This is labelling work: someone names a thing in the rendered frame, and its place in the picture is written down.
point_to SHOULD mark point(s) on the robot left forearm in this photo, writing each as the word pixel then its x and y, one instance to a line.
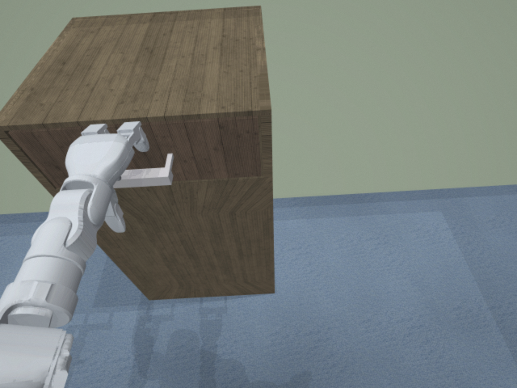
pixel 44 291

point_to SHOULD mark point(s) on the left robot upper arm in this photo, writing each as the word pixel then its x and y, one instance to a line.
pixel 34 357

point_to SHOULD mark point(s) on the drawer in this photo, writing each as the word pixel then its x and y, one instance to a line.
pixel 215 148

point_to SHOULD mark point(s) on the robot left hand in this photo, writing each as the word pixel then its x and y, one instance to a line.
pixel 106 156

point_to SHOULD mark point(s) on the handle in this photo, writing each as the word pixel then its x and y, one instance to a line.
pixel 147 177

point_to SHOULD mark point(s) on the cabinet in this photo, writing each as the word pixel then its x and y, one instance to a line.
pixel 194 238

